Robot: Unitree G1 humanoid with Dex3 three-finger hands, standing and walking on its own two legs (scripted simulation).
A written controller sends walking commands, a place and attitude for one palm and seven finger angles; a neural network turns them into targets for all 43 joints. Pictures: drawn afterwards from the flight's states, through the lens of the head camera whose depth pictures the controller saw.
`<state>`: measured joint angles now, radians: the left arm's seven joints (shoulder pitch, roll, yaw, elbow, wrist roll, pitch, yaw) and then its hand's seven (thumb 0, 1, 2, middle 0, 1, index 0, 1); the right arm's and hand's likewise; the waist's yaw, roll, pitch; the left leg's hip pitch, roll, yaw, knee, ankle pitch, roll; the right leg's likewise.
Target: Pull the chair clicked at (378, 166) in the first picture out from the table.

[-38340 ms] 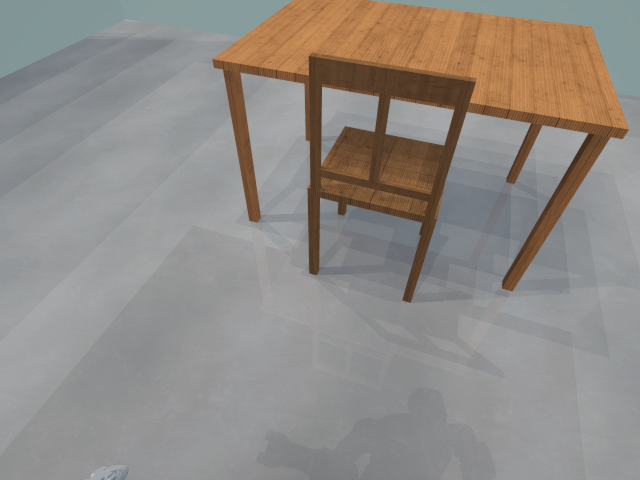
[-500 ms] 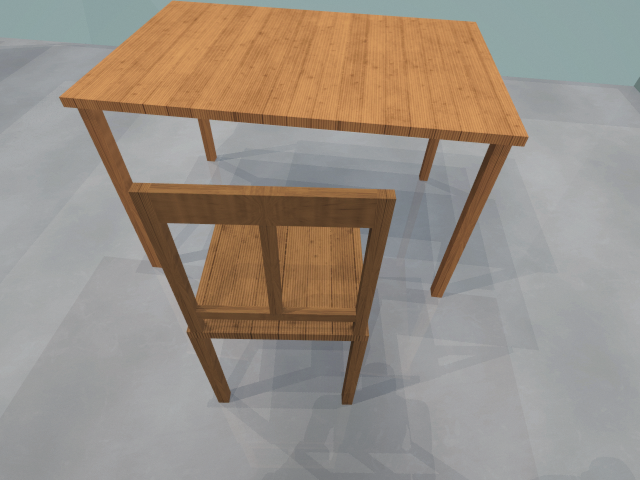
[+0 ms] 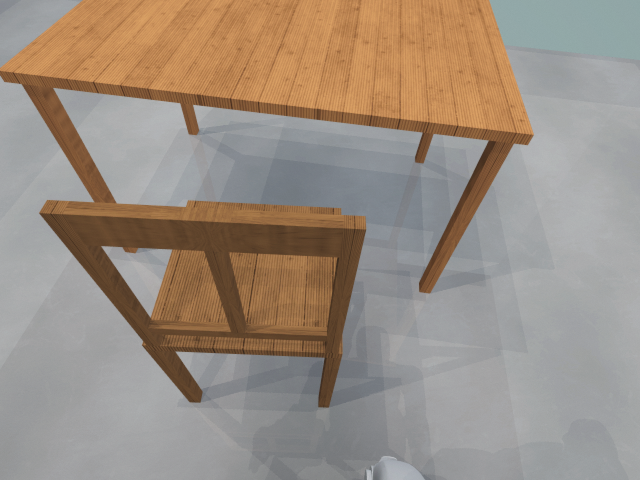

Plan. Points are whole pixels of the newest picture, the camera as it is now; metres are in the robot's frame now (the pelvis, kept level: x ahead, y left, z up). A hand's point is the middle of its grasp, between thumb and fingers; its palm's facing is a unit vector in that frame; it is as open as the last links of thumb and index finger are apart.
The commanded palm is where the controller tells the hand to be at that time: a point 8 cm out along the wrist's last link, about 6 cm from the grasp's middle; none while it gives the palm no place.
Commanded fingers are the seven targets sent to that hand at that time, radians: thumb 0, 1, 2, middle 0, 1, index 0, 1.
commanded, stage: come to a stop and stand still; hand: left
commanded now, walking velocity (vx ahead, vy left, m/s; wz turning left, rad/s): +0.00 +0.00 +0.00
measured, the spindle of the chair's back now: (228, 293) +0.40 +0.17 -0.10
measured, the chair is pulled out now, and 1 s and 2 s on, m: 0.28 0.28 0.28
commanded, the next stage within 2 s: look again from close up in 1.30 s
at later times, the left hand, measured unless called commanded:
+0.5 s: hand out of the picture +0.06 +0.17 -0.19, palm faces +0.05 -0.98 -0.18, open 7.4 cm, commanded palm none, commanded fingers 0.00 0.90 0.90 -0.20 -0.30 -0.20 -0.30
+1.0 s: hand out of the picture -0.09 +0.15 -0.17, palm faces -0.02 -0.98 -0.19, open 7.4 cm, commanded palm none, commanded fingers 0.00 0.90 0.90 -0.20 -0.30 -0.20 -0.30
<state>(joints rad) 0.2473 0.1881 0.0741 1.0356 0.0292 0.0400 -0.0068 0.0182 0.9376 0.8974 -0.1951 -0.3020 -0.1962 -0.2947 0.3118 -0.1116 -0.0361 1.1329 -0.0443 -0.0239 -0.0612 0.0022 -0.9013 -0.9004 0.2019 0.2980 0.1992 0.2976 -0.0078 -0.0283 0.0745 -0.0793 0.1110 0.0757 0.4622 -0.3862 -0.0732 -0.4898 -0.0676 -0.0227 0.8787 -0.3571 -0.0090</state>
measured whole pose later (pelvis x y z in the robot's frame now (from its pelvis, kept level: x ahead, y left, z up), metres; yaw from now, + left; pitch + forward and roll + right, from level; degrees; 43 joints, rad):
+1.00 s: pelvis -0.06 -0.01 +0.01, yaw -2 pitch -2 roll +0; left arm 0.36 0.14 -0.01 1.12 0.02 0.02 0.05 0.00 0.91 0.90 -0.19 -0.30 -0.20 -0.29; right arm 0.28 -0.17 -0.03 1.14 -0.01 0.04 -0.02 0.00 -0.92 -0.90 0.20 0.30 0.20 0.30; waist -0.01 0.01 0.03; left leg -0.27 -0.02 0.09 0.45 -0.13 0.04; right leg -0.08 0.01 -0.02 0.45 -0.34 -0.02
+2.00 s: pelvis -0.02 -0.02 +0.00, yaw -2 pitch +0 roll +0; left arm 0.30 0.18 -0.01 1.03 0.02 -0.02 0.05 0.01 0.92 0.90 -0.19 -0.30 -0.20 -0.29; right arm 0.21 -0.15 0.01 1.07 -0.01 -0.02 -0.03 0.01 -0.91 -0.90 0.20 0.30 0.20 0.30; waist 0.01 -0.06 0.02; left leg -0.31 -0.02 0.08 0.56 -0.26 0.06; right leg -0.07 0.01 -0.03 0.47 -0.41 -0.02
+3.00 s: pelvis -0.08 -0.04 -0.10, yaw +2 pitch +13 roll -3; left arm 0.49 0.24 0.13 -0.02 -0.26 -0.60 -0.17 0.01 0.41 0.68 -0.14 -0.22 -0.14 -0.22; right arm 0.18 -0.26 0.00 0.52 0.01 -0.23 -0.05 0.01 -0.90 -0.90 0.20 0.30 0.20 0.30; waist 0.04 0.00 -0.15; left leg -1.02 -0.01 -0.05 1.23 -0.44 0.02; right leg -0.87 0.08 -0.16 1.20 -0.57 -0.11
